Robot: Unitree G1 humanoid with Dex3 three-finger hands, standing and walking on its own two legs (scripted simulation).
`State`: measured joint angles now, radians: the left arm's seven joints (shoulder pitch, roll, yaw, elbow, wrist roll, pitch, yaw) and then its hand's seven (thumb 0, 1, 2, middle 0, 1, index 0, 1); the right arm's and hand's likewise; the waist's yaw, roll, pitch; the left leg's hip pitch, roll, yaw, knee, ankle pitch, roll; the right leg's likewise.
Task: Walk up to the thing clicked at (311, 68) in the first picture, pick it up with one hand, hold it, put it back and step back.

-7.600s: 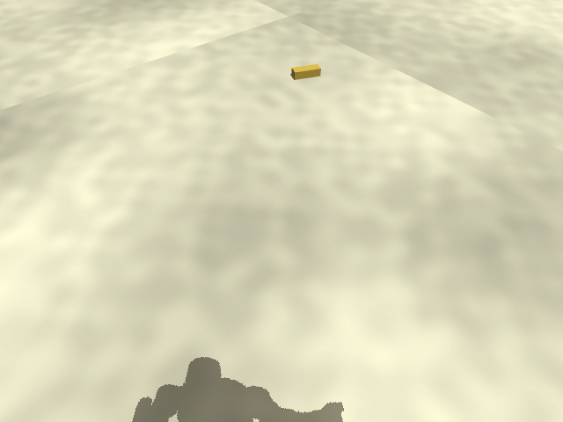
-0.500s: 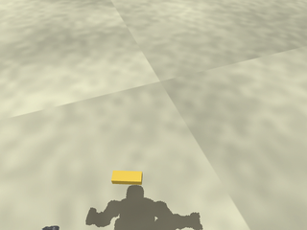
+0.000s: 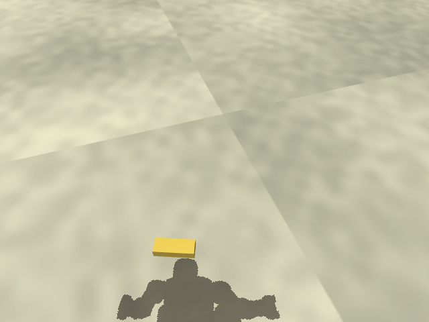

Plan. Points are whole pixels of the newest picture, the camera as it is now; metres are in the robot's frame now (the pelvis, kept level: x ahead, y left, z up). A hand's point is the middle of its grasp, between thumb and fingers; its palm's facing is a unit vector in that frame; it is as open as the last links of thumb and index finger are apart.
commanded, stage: stand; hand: left
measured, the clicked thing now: (174, 247) +0.54 +0.18 -0.75
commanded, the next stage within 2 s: none
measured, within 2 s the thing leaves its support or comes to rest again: neither
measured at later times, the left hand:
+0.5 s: hand out of the picture +0.07 +0.25 -0.16, palm faces -0.01 -0.94 -0.35, open 7.4 cm
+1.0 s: hand out of the picture +0.08 +0.25 -0.16, palm faces -0.01 -0.94 -0.35, open 7.3 cm
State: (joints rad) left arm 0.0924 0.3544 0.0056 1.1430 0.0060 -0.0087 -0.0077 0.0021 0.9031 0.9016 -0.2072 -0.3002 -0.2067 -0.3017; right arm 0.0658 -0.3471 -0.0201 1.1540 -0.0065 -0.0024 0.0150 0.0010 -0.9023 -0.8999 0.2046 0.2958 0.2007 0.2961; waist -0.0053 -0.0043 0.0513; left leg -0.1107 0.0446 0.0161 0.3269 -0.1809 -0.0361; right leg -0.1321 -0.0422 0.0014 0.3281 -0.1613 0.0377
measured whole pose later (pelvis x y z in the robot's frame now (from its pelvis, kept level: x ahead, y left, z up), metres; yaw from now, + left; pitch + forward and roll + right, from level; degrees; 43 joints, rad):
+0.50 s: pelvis +0.00 -0.01 +0.00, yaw +1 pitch -2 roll +0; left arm 0.10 0.36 0.01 1.14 0.01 -0.01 -0.01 0.00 0.90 0.90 -0.21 -0.30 -0.21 -0.30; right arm 0.10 -0.35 -0.01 1.15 -0.01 0.00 0.01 0.00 -0.90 -0.90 0.20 0.30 0.20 0.30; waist 0.00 0.00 0.05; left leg -0.12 0.05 0.00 0.33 -0.18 -0.04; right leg -0.14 -0.04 -0.01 0.34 -0.17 0.03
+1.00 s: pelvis +0.01 -0.01 +0.00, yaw +0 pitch -2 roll +0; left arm 0.10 0.36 0.01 1.14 0.01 -0.01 -0.01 0.00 0.90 0.90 -0.21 -0.30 -0.21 -0.30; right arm 0.10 -0.35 0.00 1.14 -0.01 0.00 0.01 0.00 -0.90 -0.90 0.20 0.30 0.20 0.30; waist 0.00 0.00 0.05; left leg -0.10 0.05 0.01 0.32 -0.19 -0.05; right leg -0.13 -0.03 -0.01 0.34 -0.18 0.03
